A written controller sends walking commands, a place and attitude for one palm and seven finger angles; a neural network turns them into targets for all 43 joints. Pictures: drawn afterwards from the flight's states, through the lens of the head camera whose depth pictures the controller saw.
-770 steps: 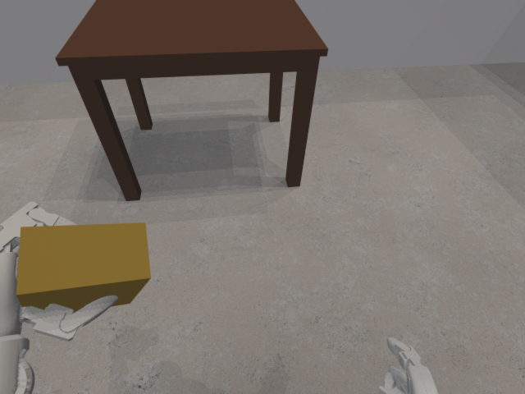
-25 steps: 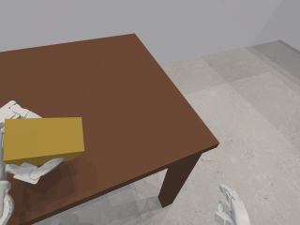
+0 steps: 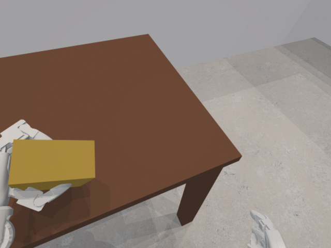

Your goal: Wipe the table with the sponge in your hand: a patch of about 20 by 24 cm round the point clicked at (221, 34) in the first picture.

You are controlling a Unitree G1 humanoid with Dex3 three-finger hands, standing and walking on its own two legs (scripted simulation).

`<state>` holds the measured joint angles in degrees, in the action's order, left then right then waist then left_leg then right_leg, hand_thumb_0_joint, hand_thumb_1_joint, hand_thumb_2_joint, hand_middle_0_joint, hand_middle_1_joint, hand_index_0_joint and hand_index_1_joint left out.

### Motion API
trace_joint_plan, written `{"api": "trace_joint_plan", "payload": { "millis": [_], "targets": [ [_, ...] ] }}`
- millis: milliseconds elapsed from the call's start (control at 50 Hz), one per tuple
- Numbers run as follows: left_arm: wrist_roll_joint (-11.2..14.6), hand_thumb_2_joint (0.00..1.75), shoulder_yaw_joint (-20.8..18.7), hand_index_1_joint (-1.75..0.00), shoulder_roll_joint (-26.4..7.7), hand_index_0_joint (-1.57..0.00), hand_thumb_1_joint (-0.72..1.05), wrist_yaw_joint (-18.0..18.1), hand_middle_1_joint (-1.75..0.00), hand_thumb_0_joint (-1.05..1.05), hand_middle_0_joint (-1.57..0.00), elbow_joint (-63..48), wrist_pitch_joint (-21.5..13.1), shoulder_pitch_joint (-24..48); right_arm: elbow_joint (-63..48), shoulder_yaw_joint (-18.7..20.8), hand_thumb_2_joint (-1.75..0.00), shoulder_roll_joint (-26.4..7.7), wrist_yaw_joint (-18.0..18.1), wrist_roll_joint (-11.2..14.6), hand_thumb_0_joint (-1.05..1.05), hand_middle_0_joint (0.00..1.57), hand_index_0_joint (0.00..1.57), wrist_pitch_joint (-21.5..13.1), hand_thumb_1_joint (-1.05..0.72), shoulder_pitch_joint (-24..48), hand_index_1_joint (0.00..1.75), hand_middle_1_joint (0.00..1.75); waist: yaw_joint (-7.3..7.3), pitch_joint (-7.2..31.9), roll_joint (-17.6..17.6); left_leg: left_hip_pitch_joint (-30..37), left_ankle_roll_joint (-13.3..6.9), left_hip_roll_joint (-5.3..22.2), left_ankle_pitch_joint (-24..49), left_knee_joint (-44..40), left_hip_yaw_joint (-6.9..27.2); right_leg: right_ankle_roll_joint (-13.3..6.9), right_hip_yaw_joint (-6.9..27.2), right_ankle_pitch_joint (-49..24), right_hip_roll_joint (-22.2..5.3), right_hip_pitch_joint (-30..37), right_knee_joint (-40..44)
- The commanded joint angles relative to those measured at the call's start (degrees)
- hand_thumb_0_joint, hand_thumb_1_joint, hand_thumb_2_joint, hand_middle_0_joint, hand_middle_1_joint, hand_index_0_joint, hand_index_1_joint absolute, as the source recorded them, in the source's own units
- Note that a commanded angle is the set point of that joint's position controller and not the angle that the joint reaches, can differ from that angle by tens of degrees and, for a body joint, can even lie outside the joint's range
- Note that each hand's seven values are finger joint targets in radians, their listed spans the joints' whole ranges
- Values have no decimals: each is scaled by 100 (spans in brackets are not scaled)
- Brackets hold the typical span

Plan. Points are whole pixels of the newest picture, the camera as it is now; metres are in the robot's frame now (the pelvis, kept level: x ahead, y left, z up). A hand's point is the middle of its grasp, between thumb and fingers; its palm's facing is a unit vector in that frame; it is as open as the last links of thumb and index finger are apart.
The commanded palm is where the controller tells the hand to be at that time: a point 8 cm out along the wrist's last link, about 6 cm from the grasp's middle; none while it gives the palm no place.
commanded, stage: come to a stop and stand still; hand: left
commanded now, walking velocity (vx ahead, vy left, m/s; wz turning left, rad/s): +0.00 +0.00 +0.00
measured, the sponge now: (64, 166) +0.23 +0.21 +0.14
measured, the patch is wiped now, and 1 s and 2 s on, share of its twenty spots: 0.00 0.00 0.00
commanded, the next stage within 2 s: look again from close up in 0.60 s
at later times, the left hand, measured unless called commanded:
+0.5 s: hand (12, 167) +0.21 +0.28 +0.16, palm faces +0.38 -0.84 -0.38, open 10.1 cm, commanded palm +0.15 +0.31 +0.18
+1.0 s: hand (13, 170) +0.21 +0.28 +0.16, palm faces +0.35 -0.85 -0.40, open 10.1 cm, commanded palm +0.15 +0.31 +0.18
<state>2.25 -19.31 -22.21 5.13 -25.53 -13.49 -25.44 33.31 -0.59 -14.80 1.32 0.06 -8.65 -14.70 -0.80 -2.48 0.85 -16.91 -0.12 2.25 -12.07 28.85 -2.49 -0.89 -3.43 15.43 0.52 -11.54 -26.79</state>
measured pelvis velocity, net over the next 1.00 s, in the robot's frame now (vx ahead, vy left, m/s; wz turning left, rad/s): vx -0.01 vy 0.03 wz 0.01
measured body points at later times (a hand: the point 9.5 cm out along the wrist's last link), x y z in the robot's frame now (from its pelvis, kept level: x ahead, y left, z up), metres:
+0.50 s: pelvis -0.01 +0.03 +0.00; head +0.02 +0.05 +0.45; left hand +0.18 +0.33 +0.18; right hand +0.19 -0.17 -0.07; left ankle +0.03 +0.12 -0.74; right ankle -0.01 -0.11 -0.74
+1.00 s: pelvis -0.01 +0.03 +0.00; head +0.01 +0.05 +0.45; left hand +0.18 +0.32 +0.18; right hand +0.16 -0.20 -0.07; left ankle +0.03 +0.12 -0.74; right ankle -0.01 -0.11 -0.74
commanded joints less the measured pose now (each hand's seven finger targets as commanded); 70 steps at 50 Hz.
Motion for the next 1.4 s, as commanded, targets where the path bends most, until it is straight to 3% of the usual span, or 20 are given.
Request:
{"api": "trace_joint_plan", "payload": {
  "millis": [0,80,100,180,200,280,300,380,400,480,500,580,600,680,700,780,800,880,1000,1380],
  "targets": [
    [11,130,-1051,-160,-1332,-120,10,231,-160,0,-120,-1186,-313,683,-816,245,-90,-570,125,-18,0,20,20,-178,-90,587,30,30,-42,851,-261,523,-167,179,669,-318,443,-115,495,-1142,-574,74,549],
    [51,130,-1202,-160,-1626,-120,10,307,-160,0,-120,-1385,-267,555,-822,292,-90,-646,92,48,0,20,20,-199,-90,637,30,30,-89,1084,-664,704,-173,159,899,-288,485,-136,552,-1392,-582,241,447],
    [64,130,-899,-160,-1228,-120,10,271,-160,0,-120,-1535,-302,563,-825,267,-90,-558,83,31,0,20,20,-177,-90,552,30,30,-63,1051,-509,653,-184,200,1040,-316,498,-105,368,-1510,-584,353,425],
    [49,130,-933,-160,-1178,-120,10,277,-160,0,-120,-1291,-242,228,-797,316,-90,-623,62,70,0,20,20,-247,-90,690,30,30,-69,1025,-557,917,-203,280,1004,-412,567,-84,405,-1292,-538,94,391],
    [49,130,-660,-160,-816,-120,10,228,-160,0,-120,-1344,-261,259,-804,286,-90,-552,56,39,0,20,20,-202,-90,610,30,30,-34,933,-435,821,-219,322,986,-447,568,-52,281,-1313,-512,123,447],
    [27,130,-886,-160,-1021,-120,10,217,-160,0,-120,-959,-160,319,-819,292,-90,-591,79,74,0,20,20,-168,-90,738,30,30,-18,745,-346,837,-178,391,449,-696,684,-40,370,-771,-455,-137,507],
    [29,130,-578,-160,-682,-120,10,163,-160,0,-120,-1038,-201,454,-845,242,-90,-501,80,44,0,20,20,-121,-90,673,30,30,13,660,-362,665,-197,433,334,-780,735,-22,241,-717,-423,-86,535],
    [0,130,-954,-160,-1136,-120,10,198,-160,0,-120,-1172,-149,621,-921,231,-90,-514,115,55,0,20,20,-138,-90,841,30,30,-35,779,-482,756,-166,446,-49,-927,762,-29,342,-448,-408,-100,560],
    [12,130,-535,-160,-668,-120,10,139,-160,0,-120,-1271,-182,683,-949,171,-90,-414,103,28,0,20,20,-113,-90,768,30,30,5,709,-463,625,-174,457,-90,-982,808,-27,233,-492,-379,-36,570],
    [-24,130,-932,-160,-1154,-120,10,214,-160,0,-120,-1444,-133,675,-973,185,-90,-457,125,32,0,20,20,-186,-90,879,30,30,-57,879,-723,762,-135,454,-184,-1010,778,-40,338,-425,-403,-3,593],
    [11,130,-566,-160,-716,-120,10,166,-160,0,-120,-1460,-159,639,-983,135,-90,-356,120,3,0,20,20,-164,-90,798,30,30,-11,838,-619,665,-151,456,-135,-1007,770,-36,268,-554,-398,63,629],
    [2,130,-893,-160,-1058,-120,10,220,-160,0,-120,-1385,-100,484,-942,195,-90,-462,134,39,0,20,20,-205,-90,830,30,30,-34,976,-595,900,-94,447,293,-905,745,-48,335,-728,-434,62,611],
    [35,130,-581,-160,-703,-120,10,176,-160,0,-120,-1445,-138,493,-945,158,-90,-382,129,12,0,20,20,-175,-90,753,30,30,1,970,-555,807,-110,461,384,-919,758,-34,251,-804,-427,137,625],
    [31,130,-881,-160,-1033,-120,10,217,-160,0,-120,-1296,-71,331,-944,204,-90,-457,148,64,0,20,20,-182,-90,842,30,30,-24,920,-492,873,-80,447,405,-918,768,-31,324,-749,-461,86,664],
    [65,130,-558,-160,-677,-120,10,163,-160,0,-120,-1298,-103,317,-949,173,-90,-397,143,35,0,20,20,-150,-90,765,30,30,14,874,-438,754,-112,460,312,-932,749,-21,266,-746,-456,125,722],
    [37,130,-899,-160,-1096,-120,10,229,-160,0,-120,-1407,-87,248,-958,219,-90,-465,169,81,0,20,20,-174,-90,865,30,30,-22,898,-594,820,-106,434,237,-923,744,-39,332,-692,-497,120,728],
    [72,130,-564,-160,-717,-120,10,179,-160,0,-120,-1475,-136,306,-946,192,-90,-405,166,56,0,20,20,-149,-90,757,30,30,24,879,-546,712,-119,446,238,-963,784,-34,255,-708,-465,184,717],
    [56,130,-887,-160,-1093,-120,10,234,-160,0,-120,-1444,-112,210,-953,230,-90,-471,187,94,0,20,20,-194,-90,841,30,30,-16,830,-593,787,-101,447,128,-989,803,-36,309,-576,-479,92,738],
    [111,130,-555,-160,-732,-120,10,178,-160,0,-120,-1408,-119,247,-924,220,-90,-432,208,87,0,20,20,-178,-90,725,30,30,47,833,-521,740,-126,437,142,-953,774,-39,317,-637,-487,142,796],
    [263,130,-758,-160,-994,-120,10,159,-160,0,-120,-1477,155,250,-1038,236,-90,-341,155,127,0,20,20,-80,-90,841,30,30,49,884,-538,903,-126,687,261,-845,714,-35,345,-711,-358,7,810]
  ]
}}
